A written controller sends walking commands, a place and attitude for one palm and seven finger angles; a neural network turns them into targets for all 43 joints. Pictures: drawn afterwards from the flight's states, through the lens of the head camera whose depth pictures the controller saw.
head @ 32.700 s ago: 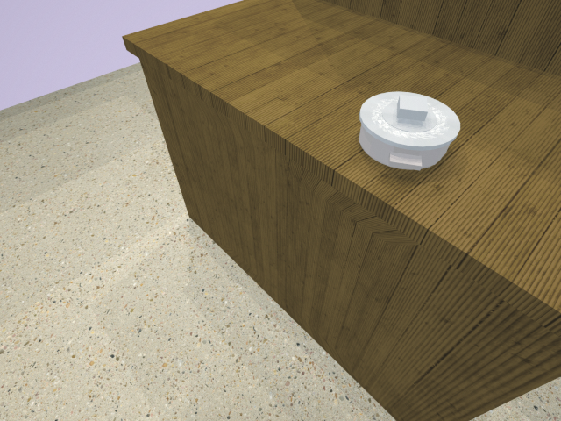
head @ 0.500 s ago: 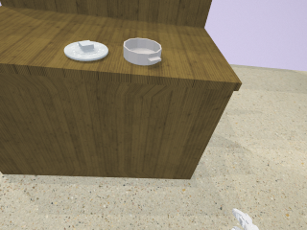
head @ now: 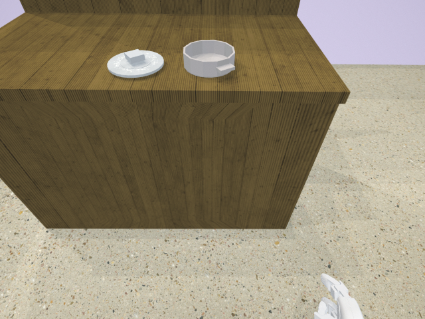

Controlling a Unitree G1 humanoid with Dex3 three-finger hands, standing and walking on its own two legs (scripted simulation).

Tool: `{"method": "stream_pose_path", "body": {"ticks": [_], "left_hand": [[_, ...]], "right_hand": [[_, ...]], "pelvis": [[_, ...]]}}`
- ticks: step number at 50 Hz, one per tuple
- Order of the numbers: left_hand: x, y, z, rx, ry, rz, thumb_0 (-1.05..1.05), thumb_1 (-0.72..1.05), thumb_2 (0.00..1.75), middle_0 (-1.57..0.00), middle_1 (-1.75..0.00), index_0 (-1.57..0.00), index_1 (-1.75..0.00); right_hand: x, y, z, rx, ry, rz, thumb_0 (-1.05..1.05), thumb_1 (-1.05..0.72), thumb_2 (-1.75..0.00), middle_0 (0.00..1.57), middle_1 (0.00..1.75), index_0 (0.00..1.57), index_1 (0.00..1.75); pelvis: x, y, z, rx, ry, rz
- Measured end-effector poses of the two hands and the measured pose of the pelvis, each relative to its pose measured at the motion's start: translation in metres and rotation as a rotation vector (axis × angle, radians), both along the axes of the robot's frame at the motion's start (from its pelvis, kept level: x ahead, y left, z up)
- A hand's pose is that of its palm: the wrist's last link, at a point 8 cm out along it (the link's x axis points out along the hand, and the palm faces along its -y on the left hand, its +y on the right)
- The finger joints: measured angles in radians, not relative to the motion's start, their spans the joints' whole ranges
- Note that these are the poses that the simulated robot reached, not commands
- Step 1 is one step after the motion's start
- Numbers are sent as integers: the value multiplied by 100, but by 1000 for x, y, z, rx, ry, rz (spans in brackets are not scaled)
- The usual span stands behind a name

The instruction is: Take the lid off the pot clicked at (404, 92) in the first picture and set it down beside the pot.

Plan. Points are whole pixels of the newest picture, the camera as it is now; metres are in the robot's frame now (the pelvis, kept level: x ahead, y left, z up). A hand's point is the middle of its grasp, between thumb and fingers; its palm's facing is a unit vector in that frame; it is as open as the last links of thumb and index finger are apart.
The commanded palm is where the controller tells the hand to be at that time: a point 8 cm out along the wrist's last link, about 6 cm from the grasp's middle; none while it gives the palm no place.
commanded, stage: stop stepping back and stand still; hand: left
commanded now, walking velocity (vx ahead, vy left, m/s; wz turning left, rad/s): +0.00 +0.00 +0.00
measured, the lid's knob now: (134, 56) +0.82 +0.27 +0.12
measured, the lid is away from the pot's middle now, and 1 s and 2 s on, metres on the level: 0.23 0.23 0.23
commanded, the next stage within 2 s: let the arm hang, fingers relaxed in 0.70 s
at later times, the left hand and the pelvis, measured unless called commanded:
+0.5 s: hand out of the picture -0.06 +0.20 -0.18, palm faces +0.11 -0.97 -0.22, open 7.0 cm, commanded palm none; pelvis +0.00 +0.01 +0.00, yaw +4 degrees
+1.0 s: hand out of the picture +0.05 +0.19 -0.16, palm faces +0.06 -0.97 -0.22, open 7.3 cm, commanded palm none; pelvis +0.00 +0.01 +0.01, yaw +2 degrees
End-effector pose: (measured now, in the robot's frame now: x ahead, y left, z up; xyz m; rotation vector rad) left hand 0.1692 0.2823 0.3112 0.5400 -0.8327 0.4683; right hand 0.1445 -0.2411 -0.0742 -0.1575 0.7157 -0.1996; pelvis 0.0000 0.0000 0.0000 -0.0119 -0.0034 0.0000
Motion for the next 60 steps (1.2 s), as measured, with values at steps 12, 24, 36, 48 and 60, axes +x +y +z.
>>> {"method": "stream_pose_path", "body": {"ticks": [12,24,36,48,60], "left_hand": [[13,-15,-342,-446,1403,24,0,91,89,-20,-30,-19,-30],[-227,-34,-459,-896,2192,350,-1,100,89,-21,-30,-20,-30],[-203,-37,-439,-826,2168,320,1,92,89,-20,-30,-19,-30],[-134,-40,-438,-766,2003,206,1,94,89,-20,-30,-20,-30],[-151,-42,-440,-791,2042,226,1,93,89,-20,-30,-20,-30]], "right_hand": [[-30,4,-54,42,222,88,1,-90,-90,20,30,20,30],[-146,2,-54,-35,725,-19,1,-91,-90,19,30,20,30],[-155,51,-65,122,727,-35,1,-91,-90,19,30,20,30],[-158,49,-66,128,689,-68,1,-92,-90,20,30,20,30],[-165,43,-62,110,712,-78,0,-91,-90,19,30,20,30]], "pelvis": [[-9,4,-13,39,35,42],[3,9,-3,-12,17,69],[5,15,11,0,6,53],[3,15,12,6,-12,43],[3,13,13,5,-15,41]]}}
